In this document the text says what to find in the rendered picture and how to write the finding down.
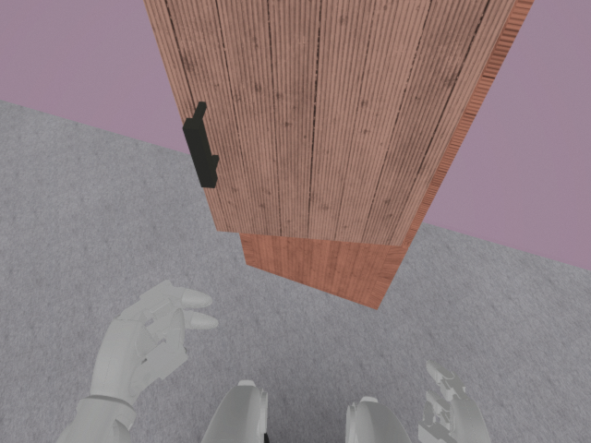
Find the robot left thigh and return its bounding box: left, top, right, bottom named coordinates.
left=201, top=386, right=268, bottom=443

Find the robot thigh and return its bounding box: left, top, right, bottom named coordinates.
left=345, top=401, right=412, bottom=443
left=201, top=386, right=268, bottom=443

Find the left robot hand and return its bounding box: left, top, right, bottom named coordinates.
left=90, top=280, right=219, bottom=406

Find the right robot hand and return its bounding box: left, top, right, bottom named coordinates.
left=418, top=360, right=491, bottom=443

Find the handle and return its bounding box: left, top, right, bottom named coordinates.
left=183, top=102, right=219, bottom=188

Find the left robot forearm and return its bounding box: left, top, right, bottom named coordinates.
left=56, top=395, right=137, bottom=443

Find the robot right thigh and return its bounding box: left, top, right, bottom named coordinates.
left=345, top=401, right=412, bottom=443

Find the cupboard door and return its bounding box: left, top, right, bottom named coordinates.
left=143, top=0, right=515, bottom=246

